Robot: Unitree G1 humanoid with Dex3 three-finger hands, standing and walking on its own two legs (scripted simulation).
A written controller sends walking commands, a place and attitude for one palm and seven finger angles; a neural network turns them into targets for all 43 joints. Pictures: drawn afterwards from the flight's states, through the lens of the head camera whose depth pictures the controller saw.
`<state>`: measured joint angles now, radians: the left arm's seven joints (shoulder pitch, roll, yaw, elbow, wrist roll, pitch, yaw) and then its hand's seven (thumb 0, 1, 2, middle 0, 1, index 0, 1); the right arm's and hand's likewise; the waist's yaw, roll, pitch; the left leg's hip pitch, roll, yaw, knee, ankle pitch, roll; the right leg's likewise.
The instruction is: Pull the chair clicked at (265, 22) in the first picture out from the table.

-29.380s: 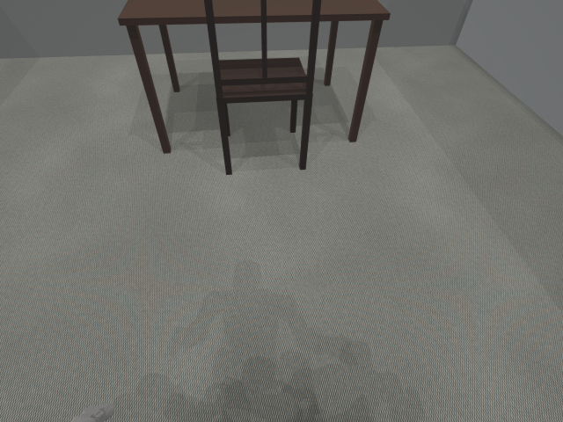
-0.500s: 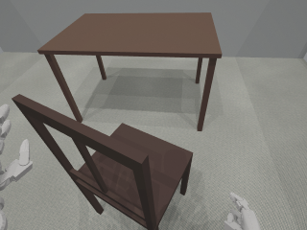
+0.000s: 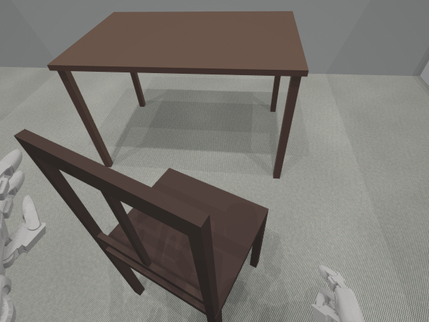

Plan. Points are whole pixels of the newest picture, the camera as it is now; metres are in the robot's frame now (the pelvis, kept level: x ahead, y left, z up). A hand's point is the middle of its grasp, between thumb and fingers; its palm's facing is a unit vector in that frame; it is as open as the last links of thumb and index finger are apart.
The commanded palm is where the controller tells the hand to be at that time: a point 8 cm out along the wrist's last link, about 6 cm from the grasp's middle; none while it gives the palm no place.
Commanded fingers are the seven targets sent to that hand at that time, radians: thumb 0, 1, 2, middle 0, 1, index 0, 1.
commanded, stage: step back with the hand held close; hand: left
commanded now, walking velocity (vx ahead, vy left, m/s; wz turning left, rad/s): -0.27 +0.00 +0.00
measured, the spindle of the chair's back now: (130, 232) +0.31 +0.24 -0.06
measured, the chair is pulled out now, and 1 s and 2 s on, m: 0.61 0.61 0.61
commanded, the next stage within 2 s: stop stepping back and stand still in 1.36 s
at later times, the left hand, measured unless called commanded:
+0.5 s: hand (22, 271) +0.14 +0.26 +0.16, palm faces +0.41 -0.77 -0.48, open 7.4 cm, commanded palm +0.08 +0.30 +0.17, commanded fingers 0.00 0.90 0.90 -0.20 -0.30 -0.20 -0.30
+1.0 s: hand (0, 318) +0.08 +0.25 +0.16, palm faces +0.39 -0.78 -0.49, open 7.4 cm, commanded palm +0.02 +0.30 +0.17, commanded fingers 0.00 0.90 0.90 -0.20 -0.30 -0.20 -0.30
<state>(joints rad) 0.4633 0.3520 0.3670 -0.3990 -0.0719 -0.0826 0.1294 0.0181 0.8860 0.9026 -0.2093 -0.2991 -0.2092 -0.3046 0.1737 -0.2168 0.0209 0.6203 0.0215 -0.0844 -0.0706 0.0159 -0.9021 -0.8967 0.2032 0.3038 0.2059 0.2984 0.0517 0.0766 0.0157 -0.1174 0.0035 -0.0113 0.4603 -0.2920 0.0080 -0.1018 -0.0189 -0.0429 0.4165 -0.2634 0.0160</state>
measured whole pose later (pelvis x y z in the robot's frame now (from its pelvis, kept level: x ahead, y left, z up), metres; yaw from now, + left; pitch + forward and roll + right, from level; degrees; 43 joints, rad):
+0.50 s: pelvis -0.06 +0.00 -0.01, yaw +0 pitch +0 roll -1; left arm 0.58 0.42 0.41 -0.52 -0.06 -0.15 0.16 0.02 0.89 0.90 -0.21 -0.30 -0.21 -0.31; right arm 0.17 -0.20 0.00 0.57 0.02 -0.02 -0.09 0.02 -0.90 -0.90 0.20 0.30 0.21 0.30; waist 0.02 0.02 0.02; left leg -0.32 0.01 -0.01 0.56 -0.24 0.01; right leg -0.31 -0.02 -0.04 0.51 -0.21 0.01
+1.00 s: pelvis -0.11 +0.00 -0.02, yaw +1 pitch +1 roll -2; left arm 0.58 0.44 0.42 -0.59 -0.05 -0.23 0.16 0.02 0.88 0.90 -0.21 -0.30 -0.21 -0.31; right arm 0.16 -0.19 0.00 0.63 0.00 -0.10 -0.07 0.02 -0.90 -0.90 0.21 0.30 0.21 0.30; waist 0.01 0.01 0.05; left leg -0.49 0.01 -0.05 0.67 -0.28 0.00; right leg -0.38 0.02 -0.01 0.58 -0.23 0.00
